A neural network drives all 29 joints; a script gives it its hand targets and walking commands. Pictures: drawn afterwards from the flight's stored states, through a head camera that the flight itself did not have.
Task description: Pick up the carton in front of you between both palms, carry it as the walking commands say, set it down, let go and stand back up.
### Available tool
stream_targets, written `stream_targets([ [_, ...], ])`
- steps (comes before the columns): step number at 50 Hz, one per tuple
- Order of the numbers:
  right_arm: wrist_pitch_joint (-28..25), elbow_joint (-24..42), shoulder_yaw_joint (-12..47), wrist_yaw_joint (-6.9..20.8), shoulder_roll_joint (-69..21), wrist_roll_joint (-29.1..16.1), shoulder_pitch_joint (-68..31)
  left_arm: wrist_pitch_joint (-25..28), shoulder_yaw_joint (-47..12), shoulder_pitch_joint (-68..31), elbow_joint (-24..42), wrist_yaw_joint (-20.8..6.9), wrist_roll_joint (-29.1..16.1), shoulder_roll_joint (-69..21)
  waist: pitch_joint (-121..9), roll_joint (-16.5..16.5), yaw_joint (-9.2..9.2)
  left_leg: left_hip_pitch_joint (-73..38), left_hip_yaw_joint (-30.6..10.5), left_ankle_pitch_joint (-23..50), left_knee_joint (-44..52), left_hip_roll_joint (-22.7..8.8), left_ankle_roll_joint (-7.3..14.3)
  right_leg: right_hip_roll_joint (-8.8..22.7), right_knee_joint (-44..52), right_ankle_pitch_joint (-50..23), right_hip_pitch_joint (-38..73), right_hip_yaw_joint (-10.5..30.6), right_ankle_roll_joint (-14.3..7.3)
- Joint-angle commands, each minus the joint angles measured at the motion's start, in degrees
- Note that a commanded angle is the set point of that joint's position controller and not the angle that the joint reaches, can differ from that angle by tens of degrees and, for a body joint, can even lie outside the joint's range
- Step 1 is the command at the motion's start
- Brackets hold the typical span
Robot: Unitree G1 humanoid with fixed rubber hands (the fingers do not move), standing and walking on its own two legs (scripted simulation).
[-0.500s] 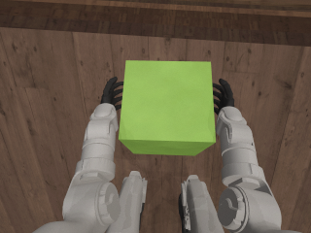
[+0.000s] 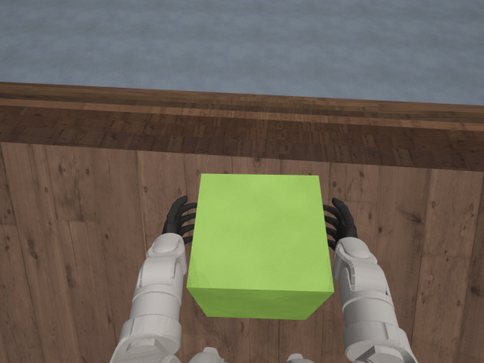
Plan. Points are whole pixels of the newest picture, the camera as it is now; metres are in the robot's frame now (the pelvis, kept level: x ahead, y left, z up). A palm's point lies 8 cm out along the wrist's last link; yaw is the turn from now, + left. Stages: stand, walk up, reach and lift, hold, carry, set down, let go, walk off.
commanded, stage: reach and lift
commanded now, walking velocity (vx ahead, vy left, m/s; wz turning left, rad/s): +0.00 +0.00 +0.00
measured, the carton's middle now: (257, 252) +0.33 +0.00 -0.08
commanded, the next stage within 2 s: hold in 1.28 s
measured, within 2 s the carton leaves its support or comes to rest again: neither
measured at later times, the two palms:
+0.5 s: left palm (161, 233) +0.30 +0.15 +0.07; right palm (365, 237) +0.30 -0.15 +0.07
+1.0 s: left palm (160, 223) +0.31 +0.15 +0.08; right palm (366, 227) +0.31 -0.15 +0.08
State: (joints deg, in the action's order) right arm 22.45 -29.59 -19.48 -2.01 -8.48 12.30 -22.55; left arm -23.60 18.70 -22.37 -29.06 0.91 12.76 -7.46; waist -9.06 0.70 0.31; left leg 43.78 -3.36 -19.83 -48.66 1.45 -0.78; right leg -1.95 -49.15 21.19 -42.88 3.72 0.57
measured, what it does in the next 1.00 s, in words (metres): rises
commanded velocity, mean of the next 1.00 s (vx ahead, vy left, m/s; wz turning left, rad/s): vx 0.00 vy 0.00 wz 0.00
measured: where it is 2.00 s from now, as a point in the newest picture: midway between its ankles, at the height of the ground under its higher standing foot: outside the picture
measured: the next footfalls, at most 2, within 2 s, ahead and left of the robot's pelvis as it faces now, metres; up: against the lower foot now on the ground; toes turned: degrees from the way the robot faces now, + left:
none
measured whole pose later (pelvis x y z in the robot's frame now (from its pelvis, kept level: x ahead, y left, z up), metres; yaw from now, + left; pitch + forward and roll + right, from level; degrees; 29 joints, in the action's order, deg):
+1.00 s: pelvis +0.02 +0.00 +0.05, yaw +0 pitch -5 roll +0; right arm 36.8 -17.8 -14.7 0.9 -9.0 16.2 -16.2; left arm -37.8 14.0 -15.5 -16.6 -0.9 16.2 -8.8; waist 1.7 0.4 0.2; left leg 6.1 -3.5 -10.9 -22.0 0.8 -0.5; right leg -1.0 -22.3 12.1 -5.2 4.1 0.3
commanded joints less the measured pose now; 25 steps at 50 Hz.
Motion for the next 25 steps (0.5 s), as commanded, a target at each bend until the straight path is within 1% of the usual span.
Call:
stream_targets([
  [1,1.2,-1.0,34.8,14.2,-59.2,-8.5,-26.7,-0.3,-34.5,-27.5,0.3,-13.6,-8.9,-58.5,-23.5,-0.9,0.25,-23.0,-1.2,18.7,9.5,5.2,0.9,-4.8,10.6,-18.2,17.4,1.1,-0.7],
  [6,4.4,2.4,36.6,14.5,-58.4,-9.1,-23.0,-3.3,-36.2,-23.8,3.3,-13.9,-9.6,-58.0,-17.9,-0.6,0.02,-29.9,-1.3,20.7,15.7,4.6,0.8,-4.1,16.9,-20.8,25.1,1.2,-0.6],
  [10,7.5,5.6,37.6,14.9,-57.7,-9.6,-21.3,-6.4,-37.4,-22.0,6.6,-14.1,-10.4,-57.4,-12.7,-0.4,-0.09,-34.7,-1.2,20.1,20.3,4.1,0.7,-3.4,21.7,-20.4,30.0,1.2,-0.6],
  [12,9.0,5.6,36.6,15.1,-57.4,-9.3,-20.6,-8.0,-36.7,-21.7,7.3,-14.2,-10.1,-56.2,-8.7,-0.3,-0.14,-35.7,-1.1,17.7,22.5,3.9,0.8,-3.2,23.8,-18.2,31.1,1.2,-0.6],
  [15,10.8,4.4,33.9,15.4,-56.2,-7.9,-20.7,-9.8,-34.1,-21.8,6.4,-14.6,-8.7,-55.2,-3.0,-0.2,-0.08,-35.7,-0.7,12.2,24.9,3.6,1.0,-2.9,26.3,-12.8,31.4,1.0,-0.8],
  [19,11.3,1.9,30.1,16.3,-55.4,-6.3,-24.6,-10.3,-30.2,-25.6,3.8,-15.5,-6.5,-54.6,0.9,-0.5,-0.02,-35.3,-0.3,6.1,25.8,3.3,1.4,-2.6,27.4,-5.9,30.1,0.6,-1.3],
  [22,10.8,3.0,31.0,16.7,-56.5,-6.9,-28.4,-9.8,-31.0,-29.4,4.8,-16.0,-7.2,-56.0,-1.6,-0.7,-0.02,-36.6,0.0,6.2,25.5,3.3,1.5,-2.5,27.3,-5.8,31.1,0.4,-1.5],
  [25,10.6,3.8,31.6,16.9,-56.9,-7.2,-30.0,-9.6,-31.6,-30.9,5.3,-16.0,-7.8,-56.6,-3.8,-0.7,-0.12,-37.8,0.0,7.1,25.5,3.3,1.4,-2.7,27.1,-6.9,32.2,0.2,-1.3],
])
